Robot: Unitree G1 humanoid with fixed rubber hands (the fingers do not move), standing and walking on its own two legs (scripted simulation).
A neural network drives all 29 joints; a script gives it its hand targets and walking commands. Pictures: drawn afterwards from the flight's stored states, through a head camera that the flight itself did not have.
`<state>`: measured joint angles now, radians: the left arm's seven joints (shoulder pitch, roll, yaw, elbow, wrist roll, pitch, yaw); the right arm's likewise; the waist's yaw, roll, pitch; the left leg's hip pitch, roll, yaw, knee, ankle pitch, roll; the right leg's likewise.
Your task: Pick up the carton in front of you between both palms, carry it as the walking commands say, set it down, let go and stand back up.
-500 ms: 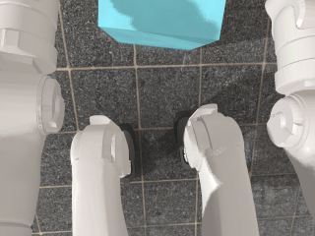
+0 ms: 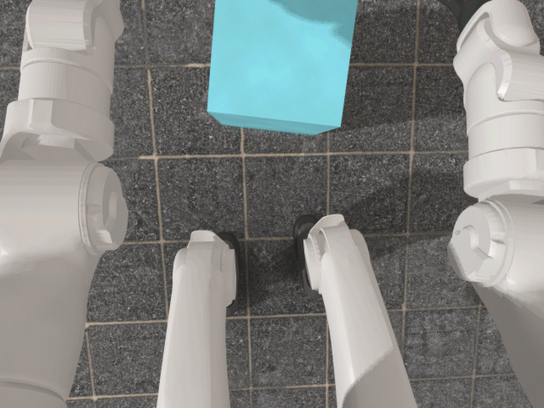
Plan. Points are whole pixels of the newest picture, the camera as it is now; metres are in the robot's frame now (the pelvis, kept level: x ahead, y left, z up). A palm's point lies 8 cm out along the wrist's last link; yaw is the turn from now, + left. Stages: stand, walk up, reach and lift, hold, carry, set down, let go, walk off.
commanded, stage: set down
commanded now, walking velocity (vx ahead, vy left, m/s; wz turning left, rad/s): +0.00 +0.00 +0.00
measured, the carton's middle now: (276, 71) +0.55 -0.05 -0.39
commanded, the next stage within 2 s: let go in 0.32 s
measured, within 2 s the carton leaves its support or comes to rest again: neither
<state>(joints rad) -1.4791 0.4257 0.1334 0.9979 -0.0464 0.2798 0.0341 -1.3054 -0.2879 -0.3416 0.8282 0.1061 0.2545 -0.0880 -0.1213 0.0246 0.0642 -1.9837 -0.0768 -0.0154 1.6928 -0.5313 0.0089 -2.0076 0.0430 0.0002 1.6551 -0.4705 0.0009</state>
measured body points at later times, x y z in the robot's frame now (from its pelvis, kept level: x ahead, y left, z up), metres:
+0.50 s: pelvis +0.03 -0.01 +0.14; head +0.34 -0.01 +0.46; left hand +0.58 +0.15 +0.03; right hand +0.52 -0.25 +0.02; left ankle +0.08 +0.11 -0.48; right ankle +0.10 -0.11 -0.48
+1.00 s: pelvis +0.09 -0.02 +0.23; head +0.25 -0.01 +0.65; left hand +0.41 +0.19 +0.12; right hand +0.35 -0.26 +0.13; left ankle +0.08 +0.11 -0.48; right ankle +0.10 -0.11 -0.48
